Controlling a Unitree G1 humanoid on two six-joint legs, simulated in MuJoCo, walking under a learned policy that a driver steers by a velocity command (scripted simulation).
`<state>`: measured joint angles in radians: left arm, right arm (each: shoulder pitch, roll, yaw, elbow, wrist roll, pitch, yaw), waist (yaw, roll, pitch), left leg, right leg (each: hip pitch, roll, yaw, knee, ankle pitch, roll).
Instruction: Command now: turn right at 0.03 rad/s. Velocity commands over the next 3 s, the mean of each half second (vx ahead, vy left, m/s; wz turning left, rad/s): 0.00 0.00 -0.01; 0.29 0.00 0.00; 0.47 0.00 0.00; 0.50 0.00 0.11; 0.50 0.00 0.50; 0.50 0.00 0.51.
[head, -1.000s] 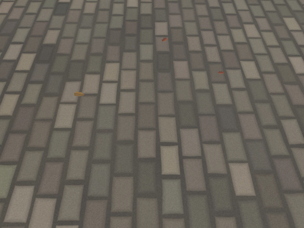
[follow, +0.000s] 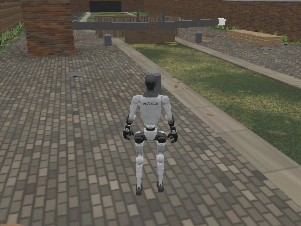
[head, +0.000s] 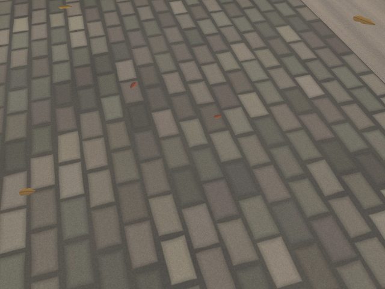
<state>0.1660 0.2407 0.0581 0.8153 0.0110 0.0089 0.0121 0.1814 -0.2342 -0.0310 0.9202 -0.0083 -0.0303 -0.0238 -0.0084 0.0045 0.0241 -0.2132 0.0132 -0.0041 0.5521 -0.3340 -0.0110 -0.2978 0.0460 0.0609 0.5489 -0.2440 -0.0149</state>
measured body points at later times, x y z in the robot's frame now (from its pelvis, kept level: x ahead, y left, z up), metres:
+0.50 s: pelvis +0.01 +0.00 +0.00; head +0.02 +0.00 +0.45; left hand +0.11 +0.26 -0.13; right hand +0.06 -0.25 -0.14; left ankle -0.02 +0.13 -0.73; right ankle +0.03 -0.11 -0.73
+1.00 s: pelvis +0.13 -0.02 +0.01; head +0.15 -0.04 +0.46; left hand +0.08 +0.22 -0.13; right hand +0.27 -0.29 -0.11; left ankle +0.22 +0.14 -0.66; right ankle +0.05 -0.12 -0.73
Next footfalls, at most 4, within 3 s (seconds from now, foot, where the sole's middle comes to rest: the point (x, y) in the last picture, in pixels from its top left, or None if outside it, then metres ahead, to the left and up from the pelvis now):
1.22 left None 0.45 0.13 -0.77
1.78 right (229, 220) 0.76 -0.11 -0.77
2.32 left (161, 165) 1.04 0.16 -0.77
2.80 right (178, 110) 1.38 0.10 -0.77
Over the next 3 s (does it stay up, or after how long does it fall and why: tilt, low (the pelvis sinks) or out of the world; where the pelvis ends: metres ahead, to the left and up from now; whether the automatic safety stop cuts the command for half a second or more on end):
stays up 1.27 0.15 0.01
